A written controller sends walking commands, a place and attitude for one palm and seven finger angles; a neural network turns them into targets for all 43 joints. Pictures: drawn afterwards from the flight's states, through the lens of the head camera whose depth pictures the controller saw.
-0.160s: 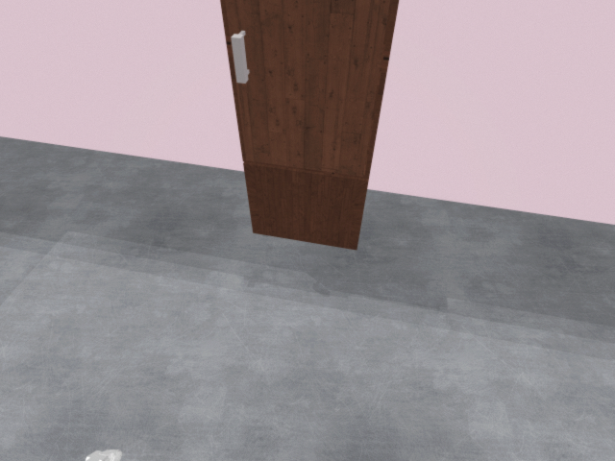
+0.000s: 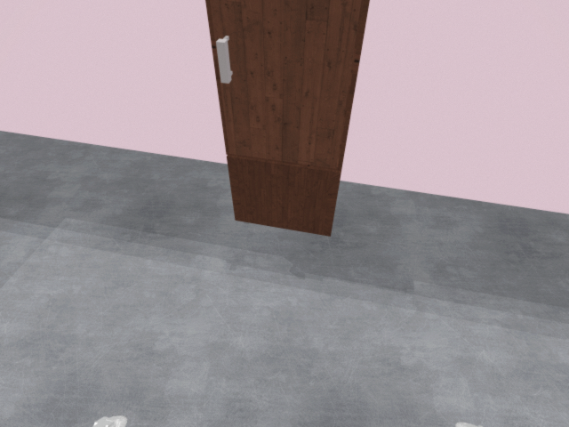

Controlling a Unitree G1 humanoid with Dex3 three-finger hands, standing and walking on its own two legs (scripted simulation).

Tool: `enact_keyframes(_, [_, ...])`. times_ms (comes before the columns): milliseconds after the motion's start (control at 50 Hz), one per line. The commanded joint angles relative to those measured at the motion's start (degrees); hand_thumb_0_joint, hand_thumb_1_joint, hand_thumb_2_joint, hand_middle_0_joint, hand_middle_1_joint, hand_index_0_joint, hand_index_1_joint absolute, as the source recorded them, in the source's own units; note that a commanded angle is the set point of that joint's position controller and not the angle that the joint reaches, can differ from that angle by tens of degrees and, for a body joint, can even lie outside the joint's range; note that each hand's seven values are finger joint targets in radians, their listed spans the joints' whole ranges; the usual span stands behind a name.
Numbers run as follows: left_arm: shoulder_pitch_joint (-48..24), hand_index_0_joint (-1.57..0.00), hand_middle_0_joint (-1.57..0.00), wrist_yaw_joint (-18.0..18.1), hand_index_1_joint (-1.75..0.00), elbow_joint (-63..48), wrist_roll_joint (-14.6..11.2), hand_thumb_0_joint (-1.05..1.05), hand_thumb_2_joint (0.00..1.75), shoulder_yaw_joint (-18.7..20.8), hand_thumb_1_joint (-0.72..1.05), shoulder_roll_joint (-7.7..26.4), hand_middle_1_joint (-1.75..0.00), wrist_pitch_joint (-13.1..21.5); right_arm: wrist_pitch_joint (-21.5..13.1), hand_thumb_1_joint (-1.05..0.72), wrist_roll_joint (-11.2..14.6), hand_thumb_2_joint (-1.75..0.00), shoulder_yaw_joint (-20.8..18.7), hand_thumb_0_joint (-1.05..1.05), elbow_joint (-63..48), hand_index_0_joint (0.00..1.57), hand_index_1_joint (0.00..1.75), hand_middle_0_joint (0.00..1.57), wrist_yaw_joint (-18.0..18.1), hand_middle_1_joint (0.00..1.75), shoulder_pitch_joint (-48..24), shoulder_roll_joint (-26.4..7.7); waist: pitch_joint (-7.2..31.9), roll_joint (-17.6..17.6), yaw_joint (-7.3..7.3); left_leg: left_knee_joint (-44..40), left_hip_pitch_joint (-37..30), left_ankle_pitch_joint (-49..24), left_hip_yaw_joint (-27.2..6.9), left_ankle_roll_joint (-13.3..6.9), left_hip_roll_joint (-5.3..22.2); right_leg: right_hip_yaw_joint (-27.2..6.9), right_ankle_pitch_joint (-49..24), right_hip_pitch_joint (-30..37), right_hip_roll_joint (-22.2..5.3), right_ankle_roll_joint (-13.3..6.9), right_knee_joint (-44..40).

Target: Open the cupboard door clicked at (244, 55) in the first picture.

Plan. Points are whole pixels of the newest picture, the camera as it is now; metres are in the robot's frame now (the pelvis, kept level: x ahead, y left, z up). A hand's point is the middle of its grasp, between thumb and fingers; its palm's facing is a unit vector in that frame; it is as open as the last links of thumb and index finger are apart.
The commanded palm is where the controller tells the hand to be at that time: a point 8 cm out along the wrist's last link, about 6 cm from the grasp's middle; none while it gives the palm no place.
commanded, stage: stand and wait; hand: left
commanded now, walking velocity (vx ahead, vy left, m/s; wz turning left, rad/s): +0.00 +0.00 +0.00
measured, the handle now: (226, 59) +1.12 +0.25 +0.04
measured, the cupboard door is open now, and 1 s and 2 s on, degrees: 0 0 0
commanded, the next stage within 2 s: look at it before walking up in 0.66 s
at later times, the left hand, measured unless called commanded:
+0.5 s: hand out of the picture +0.06 +0.23 -0.15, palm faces -0.03 -0.94 -0.34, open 7.4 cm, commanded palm none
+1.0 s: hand out of the picture +0.07 +0.23 -0.15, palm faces -0.04 -0.94 -0.33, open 7.4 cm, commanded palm none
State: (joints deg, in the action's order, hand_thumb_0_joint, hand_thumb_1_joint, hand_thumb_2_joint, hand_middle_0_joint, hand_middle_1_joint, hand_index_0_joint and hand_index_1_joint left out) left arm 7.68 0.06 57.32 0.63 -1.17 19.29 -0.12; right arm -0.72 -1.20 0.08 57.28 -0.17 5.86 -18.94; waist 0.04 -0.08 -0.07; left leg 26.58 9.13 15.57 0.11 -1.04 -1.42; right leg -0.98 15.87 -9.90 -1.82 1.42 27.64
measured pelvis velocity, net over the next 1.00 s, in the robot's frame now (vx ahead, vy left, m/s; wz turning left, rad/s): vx -0.01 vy -0.02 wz -0.01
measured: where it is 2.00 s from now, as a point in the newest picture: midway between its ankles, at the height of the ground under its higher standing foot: outside the picture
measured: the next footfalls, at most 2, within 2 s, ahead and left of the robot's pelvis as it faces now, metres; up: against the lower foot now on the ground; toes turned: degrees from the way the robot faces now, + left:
none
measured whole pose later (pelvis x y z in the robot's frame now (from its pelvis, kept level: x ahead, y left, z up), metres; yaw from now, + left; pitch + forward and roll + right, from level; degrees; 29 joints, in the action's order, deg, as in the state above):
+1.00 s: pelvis -0.01 -0.02 +0.01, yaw +0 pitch -2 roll +0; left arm 8.1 -0.1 61.6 0.7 -0.8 19.2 0.5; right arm -0.7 -0.8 0.0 63.5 -0.2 7.3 -19.3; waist -1.3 0.1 0.3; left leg 21.8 8.0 12.0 -0.2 0.5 0.2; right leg -0.7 12.2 -8.9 -0.2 0.1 23.0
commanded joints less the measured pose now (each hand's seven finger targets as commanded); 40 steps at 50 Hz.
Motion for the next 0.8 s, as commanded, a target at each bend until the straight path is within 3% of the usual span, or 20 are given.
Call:
enact_keyframes(0, [-2.8, -0.2, -0.2, 0.7, -0.3, -3.3, 0.1, 0.0, 0.9, 3.2, 0.9, 11.9, -0.3, 1.3, -1.4, -0.9, 0.4, -0.9, -2.8, 0.0, -3.0, 0.2, 0.3, 0.2, 0.9, 0.3, -3.1, -11.9, 1.4, 0.4, 0.17, -5.4, 0.9, -12.0, -5.6, -1.5, 7.1, -3.8, -11.0, 0.2, -4.5, -3.1, -4.7])
enact_keyframes(180, [-2.0, -0.2, -0.2, 0.7, -0.3, -1.9, 0.0, 0.0, 0.9, 3.3, 0.9, 11.8, -0.3, 1.6, -1.4, -0.9, 0.5, -0.9, -2.6, 0.0, -1.1, 0.2, 0.3, 0.2, 0.9, 0.3, -2.8, -11.7, 2.6, 0.3, 0.11, -5.6, -0.4, -12.1, -5.5, -1.1, 7.2, -4.7, -12.2, 1.2, -5.0, -3.3, -6.1])
enact_keyframes(780, [-1.9, -0.2, -0.2, 0.6, -0.3, 0.9, 0.0, 0.0, 0.9, 3.1, 0.9, 12.0, -0.3, 1.5, -1.2, -0.9, 0.6, -0.9, -2.2, 0.0, 2.7, 0.2, 0.3, 0.2, 0.7, 0.3, -1.4, -12.1, -0.1, 0.3, -0.03, -8.6, 0.1, -7.2, -6.1, -0.6, 7.7, -5.8, -5.6, -0.3, -4.8, -3.2, -9.5])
